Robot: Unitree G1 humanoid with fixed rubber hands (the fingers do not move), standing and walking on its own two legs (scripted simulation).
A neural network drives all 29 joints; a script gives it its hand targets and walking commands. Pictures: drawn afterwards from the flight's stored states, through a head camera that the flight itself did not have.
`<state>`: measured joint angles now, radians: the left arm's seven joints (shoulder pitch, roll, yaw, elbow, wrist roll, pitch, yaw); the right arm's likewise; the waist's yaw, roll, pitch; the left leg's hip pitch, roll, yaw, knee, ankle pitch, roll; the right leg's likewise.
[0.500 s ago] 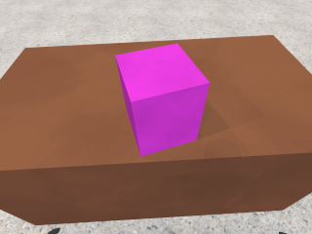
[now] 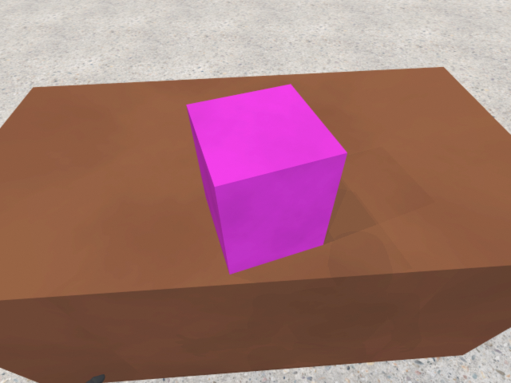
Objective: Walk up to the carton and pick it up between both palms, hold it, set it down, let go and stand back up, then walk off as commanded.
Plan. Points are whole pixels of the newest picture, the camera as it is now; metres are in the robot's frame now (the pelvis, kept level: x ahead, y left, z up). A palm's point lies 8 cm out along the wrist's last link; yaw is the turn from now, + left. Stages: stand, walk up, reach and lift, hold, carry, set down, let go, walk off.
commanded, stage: walk up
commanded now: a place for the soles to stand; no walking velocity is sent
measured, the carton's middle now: (259, 180) +0.46 +0.01 +0.04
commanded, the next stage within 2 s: reach and lift in 0.90 s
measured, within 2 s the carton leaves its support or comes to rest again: neither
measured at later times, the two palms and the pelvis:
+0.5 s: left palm out of the picture +0.11 +0.31 -0.12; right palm out of the picture +0.09 -0.30 -0.12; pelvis +0.02 +0.01 -0.01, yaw -1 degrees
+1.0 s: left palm out of the picture +0.11 +0.31 -0.11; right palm out of the picture +0.08 -0.30 -0.13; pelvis +0.00 +0.01 -0.01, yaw +2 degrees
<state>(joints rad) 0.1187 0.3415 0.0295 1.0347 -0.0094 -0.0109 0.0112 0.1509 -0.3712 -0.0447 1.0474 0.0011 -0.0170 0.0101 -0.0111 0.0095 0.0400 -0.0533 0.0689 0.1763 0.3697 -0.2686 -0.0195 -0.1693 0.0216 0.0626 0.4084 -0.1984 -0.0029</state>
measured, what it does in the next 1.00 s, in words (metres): stands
